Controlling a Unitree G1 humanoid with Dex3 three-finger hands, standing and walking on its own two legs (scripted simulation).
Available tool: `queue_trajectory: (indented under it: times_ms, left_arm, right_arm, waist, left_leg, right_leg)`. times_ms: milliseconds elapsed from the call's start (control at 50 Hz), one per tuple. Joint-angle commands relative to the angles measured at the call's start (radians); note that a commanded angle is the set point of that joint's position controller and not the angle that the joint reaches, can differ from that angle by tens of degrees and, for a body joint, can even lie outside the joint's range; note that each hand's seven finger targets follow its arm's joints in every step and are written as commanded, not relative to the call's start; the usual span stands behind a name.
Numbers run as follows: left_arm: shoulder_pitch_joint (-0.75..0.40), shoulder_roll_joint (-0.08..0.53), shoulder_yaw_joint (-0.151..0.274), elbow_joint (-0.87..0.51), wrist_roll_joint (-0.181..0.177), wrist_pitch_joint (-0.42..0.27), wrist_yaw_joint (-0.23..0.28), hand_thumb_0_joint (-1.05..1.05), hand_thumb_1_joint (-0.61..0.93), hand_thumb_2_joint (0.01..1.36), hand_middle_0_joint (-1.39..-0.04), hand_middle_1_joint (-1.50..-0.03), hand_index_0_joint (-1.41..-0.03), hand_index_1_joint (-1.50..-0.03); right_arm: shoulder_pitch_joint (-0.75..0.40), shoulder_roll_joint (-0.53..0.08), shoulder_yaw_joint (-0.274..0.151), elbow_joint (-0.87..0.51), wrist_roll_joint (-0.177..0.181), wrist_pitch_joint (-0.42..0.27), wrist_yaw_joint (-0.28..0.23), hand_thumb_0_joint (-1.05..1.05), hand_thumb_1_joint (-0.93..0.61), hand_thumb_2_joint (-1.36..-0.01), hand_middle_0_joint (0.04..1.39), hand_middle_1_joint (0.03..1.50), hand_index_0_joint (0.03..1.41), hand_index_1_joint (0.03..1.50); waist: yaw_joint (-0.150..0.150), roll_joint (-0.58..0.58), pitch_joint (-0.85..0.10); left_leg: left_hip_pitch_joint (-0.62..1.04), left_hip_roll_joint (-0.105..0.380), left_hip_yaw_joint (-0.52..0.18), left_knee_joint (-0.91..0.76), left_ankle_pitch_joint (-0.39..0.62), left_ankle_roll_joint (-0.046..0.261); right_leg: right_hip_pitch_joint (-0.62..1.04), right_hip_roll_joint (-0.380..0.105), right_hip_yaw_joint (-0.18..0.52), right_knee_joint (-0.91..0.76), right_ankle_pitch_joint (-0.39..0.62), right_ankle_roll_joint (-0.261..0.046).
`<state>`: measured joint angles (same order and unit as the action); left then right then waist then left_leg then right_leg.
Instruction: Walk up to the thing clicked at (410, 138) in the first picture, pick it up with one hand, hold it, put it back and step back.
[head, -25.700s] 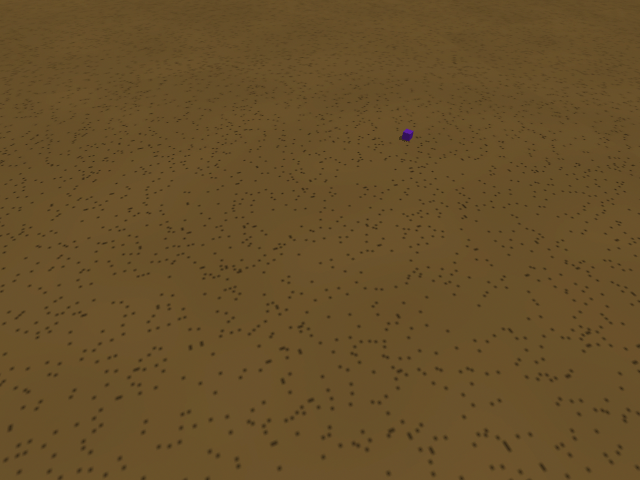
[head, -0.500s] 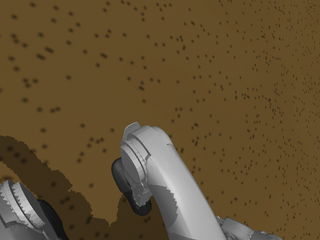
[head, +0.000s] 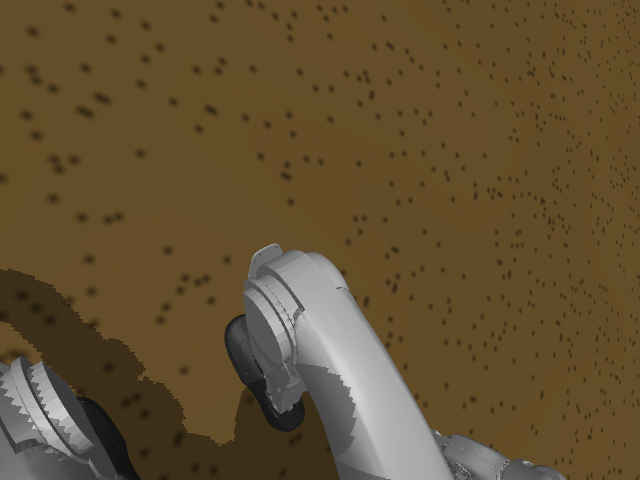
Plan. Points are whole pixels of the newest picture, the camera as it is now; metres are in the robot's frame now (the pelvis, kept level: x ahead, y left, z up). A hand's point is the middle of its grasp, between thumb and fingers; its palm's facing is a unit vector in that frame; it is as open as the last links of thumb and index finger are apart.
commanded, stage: close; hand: left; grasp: from above
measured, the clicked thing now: out of the picture +0.43 +0.34 -0.30
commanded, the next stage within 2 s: none
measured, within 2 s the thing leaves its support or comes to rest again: neither
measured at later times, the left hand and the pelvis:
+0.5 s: hand out of the picture +0.42 +0.31 -0.26, palm faces +0.07 -0.49 -0.87, open 10.1 cm; pelvis +0.00 +0.00 +0.00, yaw +0 degrees
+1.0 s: hand out of the picture +0.42 +0.31 -0.26, palm faces +0.07 -0.49 -0.87, open 10.3 cm; pelvis +0.00 +0.00 +0.00, yaw +0 degrees
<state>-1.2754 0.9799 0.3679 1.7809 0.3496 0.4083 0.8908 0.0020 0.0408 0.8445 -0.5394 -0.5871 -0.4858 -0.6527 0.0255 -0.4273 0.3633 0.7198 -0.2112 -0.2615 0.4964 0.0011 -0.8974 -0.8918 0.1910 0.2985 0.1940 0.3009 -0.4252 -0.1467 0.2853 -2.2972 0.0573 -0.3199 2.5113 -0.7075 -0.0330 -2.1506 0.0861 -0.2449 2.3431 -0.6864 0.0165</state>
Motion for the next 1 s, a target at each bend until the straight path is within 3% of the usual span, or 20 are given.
queue_trajectory:
  times_ms: [0, 40, 200, 260, 360, 420, 480, 500, 540, 580, 720, 760, 800, 820, 920, 980]
  left_arm:
    - [-0.232, 0.155, -0.031, -0.084, 0.017, 0.002, 0.040, 0.000, 0.010, 0.840, -0.510, -0.597, -0.457, -0.653]
    - [-0.228, 0.149, -0.031, -0.083, 0.015, 0.000, 0.041, 0.000, 0.015, 0.865, -0.525, -0.600, -0.467, -0.662]
    - [-0.240, 0.163, -0.028, -0.097, 0.016, 0.001, 0.052, 0.000, 0.027, 0.811, -0.511, -0.596, -0.465, -0.645]
    - [-0.214, 0.148, -0.026, -0.096, -0.014, 0.000, 0.051, 0.000, 0.034, 0.837, -0.525, -0.595, -0.472, -0.651]
    - [-0.213, 0.151, -0.027, -0.093, 0.000, -0.001, 0.051, 0.000, 0.040, 0.841, -0.521, -0.611, -0.472, -0.663]
    - [-0.240, 0.144, -0.032, -0.104, -0.018, -0.001, 0.049, 0.000, 0.042, 0.835, -0.522, -0.609, -0.474, -0.660]
    - [-0.238, 0.155, -0.028, -0.100, -0.005, 0.000, 0.049, 0.000, 0.009, 0.796, -0.499, -0.593, -0.453, -0.641]
    - [-0.238, 0.145, -0.031, -0.106, -0.020, -0.002, 0.046, 0.000, 0.019, 0.814, -0.494, -0.611, -0.451, -0.657]
    - [-0.215, 0.144, -0.028, -0.080, -0.004, 0.000, 0.048, 0.000, 0.034, 0.845, -0.519, -0.616, -0.469, -0.669]
    - [-0.236, 0.150, -0.030, -0.081, 0.010, -0.002, 0.054, 0.000, 0.041, 0.848, -0.515, -0.633, -0.469, -0.681]
    - [-0.228, 0.133, -0.031, -0.086, -0.037, 0.004, 0.052, 0.000, 0.003, 0.804, -0.478, -0.622, -0.437, -0.665]
    - [-0.218, 0.146, -0.030, -0.080, -0.014, 0.002, 0.061, 0.000, 0.010, 0.797, -0.492, -0.606, -0.449, -0.652]
    - [-0.237, 0.138, -0.035, -0.097, -0.026, 0.001, 0.058, 0.000, 0.037, 0.852, -0.509, -0.644, -0.464, -0.691]
    - [-0.218, 0.131, -0.023, -0.062, -0.015, 0.005, 0.060, 0.000, 0.012, 0.865, -0.496, -0.650, -0.448, -0.700]
    - [-0.229, 0.126, -0.033, -0.074, -0.016, 0.001, 0.064, 0.000, 0.022, 0.872, -0.499, -0.656, -0.452, -0.706]
    - [-0.233, 0.136, -0.027, -0.078, -0.021, 0.003, 0.067, 0.000, -0.018, 0.839, -0.472, -0.631, -0.425, -0.681]
  right_arm:
    - [0.208, -0.343, -0.078, 0.044, 0.003, 0.008, 0.007, 0.000, -0.881, -0.894, 0.200, 0.300, 0.200, 0.300]
    - [0.216, -0.349, -0.079, 0.041, 0.002, 0.008, 0.007, 0.000, -0.882, -0.894, 0.200, 0.300, 0.200, 0.300]
    - [0.197, -0.346, -0.080, 0.052, 0.001, 0.010, 0.008, 0.000, -0.881, -0.894, 0.200, 0.300, 0.200, 0.300]
    - [0.193, -0.348, -0.078, 0.027, 0.003, 0.012, 0.012, 0.000, -0.879, -0.893, 0.200, 0.300, 0.200, 0.300]
    - [0.206, -0.347, -0.078, 0.038, 0.002, 0.016, 0.012, 0.000, -0.879, -0.893, 0.200, 0.300, 0.200, 0.300]
    - [0.179, -0.343, -0.076, 0.049, -0.004, 0.014, 0.009, 0.000, -0.881, -0.894, 0.200, 0.300, 0.200, 0.300]
    - [0.188, -0.347, -0.079, 0.055, 0.002, 0.012, 0.008, 0.000, -0.883, -0.894, 0.200, 0.300, 0.200, 0.300]
    - [0.182, -0.346, -0.080, 0.055, 0.001, 0.012, 0.011, 0.000, -0.879, -0.893, 0.200, 0.300, 0.200, 0.300]
    - [0.200, -0.351, -0.082, 0.042, 0.004, 0.016, 0.011, 0.000, -0.882, -0.894, 0.200, 0.300, 0.200, 0.300]
    - [0.192, -0.350, -0.085, 0.057, 0.006, 0.017, 0.009, 0.000, -0.880, -0.894, 0.200, 0.300, 0.200, 0.300]
    - [0.175, -0.357, -0.088, 0.059, 0.002, 0.013, 0.015, 0.000, -0.878, -0.892, 0.201, 0.300, 0.200, 0.300]
    - [0.198, -0.358, -0.086, 0.048, 0.006, 0.017, 0.015, 0.000, -0.880, -0.893, 0.200, 0.300, 0.200, 0.300]
    - [0.171, -0.351, -0.085, 0.057, 0.002, 0.020, 0.014, 0.000, -0.879, -0.893, 0.201, 0.300, 0.200, 0.300]
    - [0.197, -0.351, -0.086, 0.050, 0.003, 0.019, 0.012, 0.000, -0.881, -0.894, 0.200, 0.300, 0.200, 0.300]
    - [0.208, -0.351, -0.084, 0.046, -0.001, 0.024, 0.013, 0.000, -0.880, -0.893, 0.200, 0.300, 0.200, 0.300]
    - [0.198, -0.352, -0.085, 0.046, -0.004, 0.018, 0.013, 0.000, -0.880, -0.893, 0.200, 0.300, 0.200, 0.300]
  waist:
    - [-0.094, 0.516, -0.674]
    - [-0.094, 0.512, -0.707]
    - [-0.087, 0.516, -0.687]
    - [-0.090, 0.520, -0.689]
    - [-0.096, 0.515, -0.685]
    - [-0.093, 0.514, -0.674]
    - [-0.093, 0.508, -0.681]
    - [-0.093, 0.516, -0.672]
    - [-0.093, 0.524, -0.699]
    - [-0.090, 0.542, -0.667]
    - [-0.098, 0.503, -0.653]
    - [-0.098, 0.517, -0.682]
    - [-0.094, 0.524, -0.654]
    - [-0.096, 0.504, -0.679]
    - [-0.100, 0.514, -0.698]
    - [-0.099, 0.525, -0.679]
  left_leg:
    - [0.499, 0.014, 0.085, -0.211, 0.178, 0.046]
    - [0.515, 0.016, 0.091, -0.208, 0.210, 0.044]
    - [0.488, 0.012, 0.099, -0.205, 0.178, 0.050]
    - [0.526, 0.012, 0.087, -0.205, 0.193, 0.046]
    - [0.507, 0.009, 0.094, -0.210, 0.171, 0.047]
    - [0.507, 0.009, 0.098, -0.204, 0.174, 0.046]
    - [0.479, 0.009, 0.107, -0.193, 0.174, 0.051]
    - [0.495, 0.008, 0.104, -0.200, 0.176, 0.046]
    - [0.518, 0.012, 0.089, -0.206, 0.176, 0.044]
    - [0.509, 0.014, 0.082, -0.223, 0.155, 0.041]
    - [0.514, 0.004, 0.087, -0.204, 0.140, 0.050]
    - [0.517, 0.007, 0.082, -0.209, 0.154, 0.048]
    - [0.512, 0.006, 0.084, -0.214, 0.156, 0.045]
    - [0.505, 0.007, 0.090, -0.203, 0.164, 0.049]
    - [0.513, 0.008, 0.091, -0.199, 0.203, 0.047]
    - [0.515, 0.005, 0.086, -0.205, 0.175, 0.049]
  right_leg:
    - [0.341, 0.012, -0.069, -0.239, 0.326, 0.000]
    - [0.375, 0.020, -0.067, -0.243, 0.360, 0.002]
    - [0.370, 0.014, -0.064, -0.247, 0.331, 0.003]
    - [0.358, 0.006, -0.072, -0.225, 0.334, 0.003]
    - [0.361, 0.011, -0.069, -0.235, 0.322, 0.002]
    - [0.349, 0.006, -0.072, -0.231, 0.326, 0.005]
    - [0.367, 0.009, -0.057, -0.247, 0.335, 0.007]
    - [0.363, 0.002, -0.070, -0.228, 0.333, 0.008]
    - [0.346, 0.010, -0.071, -0.230, 0.321, -0.002]
    - [0.332, 0.005, -0.077, -0.226, 0.311, -0.004]
    - [0.322, -0.001, -0.082, -0.220, 0.287, 0.005]
    - [0.343, 0.005, -0.071, -0.230, 0.310, 0.000]
    - [0.328, -0.003, -0.079, -0.215, 0.311, 0.002]
    - [0.346, 0.010, -0.067, -0.235, 0.322, 0.001]
    - [0.375, 0.011, -0.068, -0.226, 0.357, 0.002]
    - [0.351, 0.003, -0.070, -0.227, 0.329, 0.002]
